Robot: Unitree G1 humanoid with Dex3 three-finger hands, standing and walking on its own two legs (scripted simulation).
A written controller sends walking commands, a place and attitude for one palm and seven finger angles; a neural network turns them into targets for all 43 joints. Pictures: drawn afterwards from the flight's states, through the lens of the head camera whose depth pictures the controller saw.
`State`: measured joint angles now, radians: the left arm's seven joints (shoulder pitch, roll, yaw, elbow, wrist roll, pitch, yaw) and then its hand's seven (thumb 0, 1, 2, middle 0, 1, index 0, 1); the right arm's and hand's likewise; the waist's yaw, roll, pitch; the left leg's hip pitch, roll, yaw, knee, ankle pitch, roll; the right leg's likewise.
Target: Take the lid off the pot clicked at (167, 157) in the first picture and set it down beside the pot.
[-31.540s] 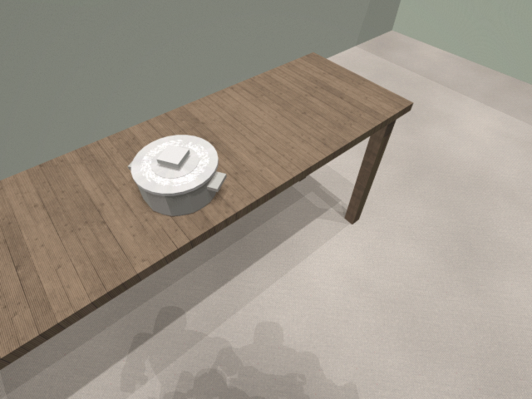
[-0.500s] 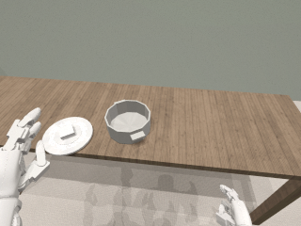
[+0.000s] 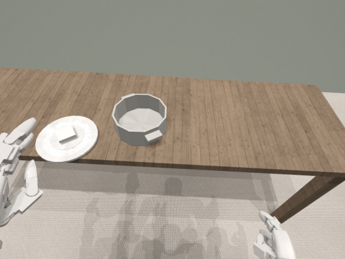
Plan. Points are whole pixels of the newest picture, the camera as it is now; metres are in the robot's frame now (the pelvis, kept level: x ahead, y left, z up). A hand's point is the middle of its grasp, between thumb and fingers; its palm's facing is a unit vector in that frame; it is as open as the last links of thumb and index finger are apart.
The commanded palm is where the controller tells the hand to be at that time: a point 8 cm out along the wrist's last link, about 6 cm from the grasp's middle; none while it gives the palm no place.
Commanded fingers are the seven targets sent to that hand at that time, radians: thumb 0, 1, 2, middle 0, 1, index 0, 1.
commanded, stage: step back with the hand held close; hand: left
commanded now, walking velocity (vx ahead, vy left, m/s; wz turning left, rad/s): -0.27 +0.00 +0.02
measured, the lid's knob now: (65, 133) +0.49 +0.39 -0.08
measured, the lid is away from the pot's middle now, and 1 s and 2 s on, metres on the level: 0.25 0.25 0.25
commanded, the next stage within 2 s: stop stepping back and stand still in 0.92 s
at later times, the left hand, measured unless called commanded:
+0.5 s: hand (7, 237) +0.12 +0.24 +0.17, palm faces +0.36 -0.81 -0.47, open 7.4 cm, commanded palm +0.06 +0.28 +0.18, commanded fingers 0.00 0.90 0.90 -0.20 -0.30 -0.20 -0.30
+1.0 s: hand out of the picture +0.07 +0.23 +0.17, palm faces +0.25 -0.89 -0.37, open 7.4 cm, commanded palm none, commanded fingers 0.00 0.90 0.90 -0.20 -0.30 -0.20 -0.30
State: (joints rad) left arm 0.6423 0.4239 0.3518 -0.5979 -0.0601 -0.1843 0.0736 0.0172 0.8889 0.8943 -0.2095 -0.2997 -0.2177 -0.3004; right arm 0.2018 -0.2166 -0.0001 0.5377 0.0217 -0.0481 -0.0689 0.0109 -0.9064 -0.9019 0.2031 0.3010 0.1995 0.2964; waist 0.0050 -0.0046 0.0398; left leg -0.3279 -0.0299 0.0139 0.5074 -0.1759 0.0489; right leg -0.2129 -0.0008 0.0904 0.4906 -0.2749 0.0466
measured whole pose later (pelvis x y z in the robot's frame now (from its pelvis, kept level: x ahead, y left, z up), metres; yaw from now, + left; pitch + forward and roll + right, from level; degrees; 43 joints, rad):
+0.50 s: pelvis -0.06 +0.00 -0.01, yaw +2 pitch -1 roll -2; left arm 0.59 0.41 0.38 -0.60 -0.03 -0.25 0.10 0.02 0.89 0.89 -0.21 -0.30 -0.22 -0.30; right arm 0.21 -0.20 0.00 0.54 0.01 -0.13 -0.06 0.01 -0.90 -0.90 0.20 0.30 0.20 0.30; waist 0.00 0.01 0.05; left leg -0.47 0.01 0.02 0.61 -0.17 0.04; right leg -0.33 0.01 0.04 0.59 -0.25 0.02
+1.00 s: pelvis -0.14 +0.02 +0.00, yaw -3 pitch +1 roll +0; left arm 0.56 0.39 0.31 -0.61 -0.04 -0.23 0.10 0.01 0.89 0.89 -0.21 -0.30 -0.22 -0.30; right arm 0.21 -0.17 0.01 0.62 0.00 -0.10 -0.05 0.01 -0.90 -0.90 0.21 0.30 0.20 0.30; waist 0.00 -0.06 -0.01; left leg -0.47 -0.02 0.03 0.84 -0.41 -0.01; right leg -0.30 -0.02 0.01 0.55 -0.26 0.02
